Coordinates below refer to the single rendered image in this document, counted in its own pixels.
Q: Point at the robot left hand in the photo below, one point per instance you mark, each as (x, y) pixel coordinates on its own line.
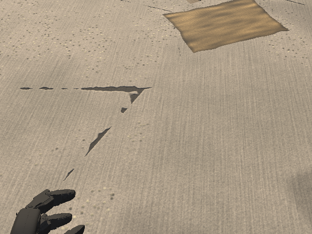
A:
(33, 218)

